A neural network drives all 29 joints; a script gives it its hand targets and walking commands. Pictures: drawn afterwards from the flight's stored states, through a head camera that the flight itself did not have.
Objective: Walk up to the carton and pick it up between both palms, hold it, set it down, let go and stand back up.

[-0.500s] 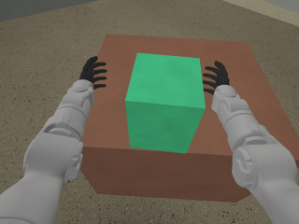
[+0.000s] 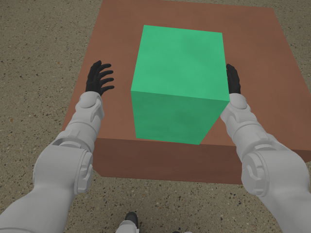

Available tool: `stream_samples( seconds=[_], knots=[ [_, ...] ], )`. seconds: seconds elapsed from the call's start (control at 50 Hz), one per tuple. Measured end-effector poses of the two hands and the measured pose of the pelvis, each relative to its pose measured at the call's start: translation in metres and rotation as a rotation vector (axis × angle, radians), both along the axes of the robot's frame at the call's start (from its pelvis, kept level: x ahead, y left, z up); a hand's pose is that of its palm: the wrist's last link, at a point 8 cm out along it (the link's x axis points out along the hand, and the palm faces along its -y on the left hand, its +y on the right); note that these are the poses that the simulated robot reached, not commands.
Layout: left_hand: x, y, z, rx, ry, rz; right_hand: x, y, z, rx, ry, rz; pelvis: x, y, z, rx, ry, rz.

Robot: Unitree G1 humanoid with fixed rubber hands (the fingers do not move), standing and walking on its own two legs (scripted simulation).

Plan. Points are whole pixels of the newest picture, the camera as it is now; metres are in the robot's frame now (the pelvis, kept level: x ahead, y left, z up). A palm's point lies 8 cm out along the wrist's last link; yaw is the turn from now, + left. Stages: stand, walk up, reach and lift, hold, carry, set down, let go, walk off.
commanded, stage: reach and lift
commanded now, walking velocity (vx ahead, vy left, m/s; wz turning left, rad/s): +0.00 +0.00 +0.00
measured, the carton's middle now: (174, 91) +0.48 -0.04 +0.01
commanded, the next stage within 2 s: none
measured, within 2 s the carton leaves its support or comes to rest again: neither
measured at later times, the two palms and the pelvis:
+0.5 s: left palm (122, 96) +0.47 +0.11 +0.01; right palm (227, 97) +0.45 -0.19 +0.02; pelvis +0.01 +0.00 +0.00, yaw +0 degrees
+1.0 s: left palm (123, 96) +0.47 +0.10 +0.01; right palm (227, 100) +0.45 -0.19 +0.02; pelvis +0.01 +0.00 +0.00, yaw -1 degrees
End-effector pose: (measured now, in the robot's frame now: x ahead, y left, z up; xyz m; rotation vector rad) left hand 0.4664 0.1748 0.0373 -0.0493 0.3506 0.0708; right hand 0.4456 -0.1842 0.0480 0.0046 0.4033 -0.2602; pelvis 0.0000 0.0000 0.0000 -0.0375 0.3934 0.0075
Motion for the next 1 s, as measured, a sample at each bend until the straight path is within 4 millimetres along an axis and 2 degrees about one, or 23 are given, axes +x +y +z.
stream_samples(
  seconds=[0.16, 0.34, 0.42, 0.64, 1.0],
  knots=[
    [0.006, -0.015, -0.025, -0.016, 0.008, -0.006, 0.010, -0.002, -0.016, 0.015, -0.050, -0.001, 0.002, 0.002, -0.004, -0.005, 0.081, -0.004],
    [0.010, -0.050, -0.024, -0.027, -0.037, -0.081, 0.016, -0.009, -0.015, 0.022, -0.099, 0.006, 0.005, 0.001, -0.005, -0.004, 0.101, -0.006],
    [0.006, -0.070, -0.027, -0.052, -0.027, -0.107, 0.013, -0.003, -0.021, 0.017, -0.096, 0.020, 0.006, 0.000, -0.005, -0.003, 0.101, -0.006],
    [0.004, -0.071, -0.030, -0.056, -0.050, -0.070, 0.004, -0.002, -0.026, 0.007, -0.152, -0.033, 0.006, 0.000, -0.005, -0.004, 0.100, -0.006],
    [0.004, -0.071, -0.029, -0.042, -0.054, -0.079, 0.001, -0.002, -0.027, -0.006, -0.161, -0.033, 0.006, -0.002, -0.004, -0.003, 0.093, -0.008]
  ],
)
